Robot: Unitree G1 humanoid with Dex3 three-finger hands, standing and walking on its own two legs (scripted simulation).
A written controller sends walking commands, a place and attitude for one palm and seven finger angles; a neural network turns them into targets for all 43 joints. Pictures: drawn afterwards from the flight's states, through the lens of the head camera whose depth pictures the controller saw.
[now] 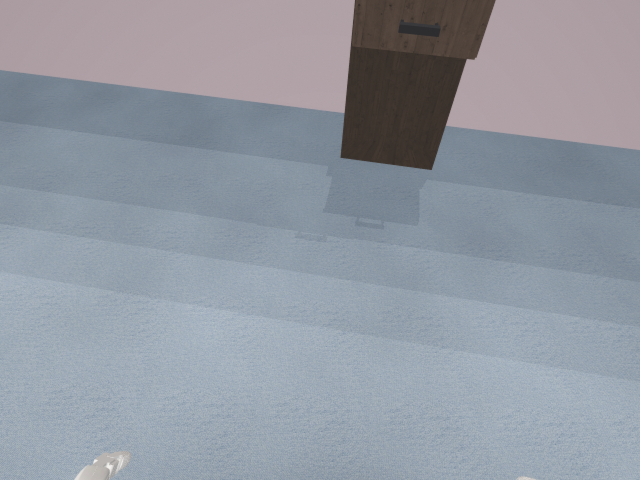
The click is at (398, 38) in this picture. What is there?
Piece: drawer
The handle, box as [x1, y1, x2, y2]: [398, 20, 440, 36]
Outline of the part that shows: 399,25 398,32 438,36 440,28 437,23 435,23 434,25 409,23 404,22 403,20 401,20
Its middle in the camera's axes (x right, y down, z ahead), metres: +0.32 -0.69 +1.25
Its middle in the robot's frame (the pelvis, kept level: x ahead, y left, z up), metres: +1.42 -0.25 +0.01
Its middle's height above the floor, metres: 0.78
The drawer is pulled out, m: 0.27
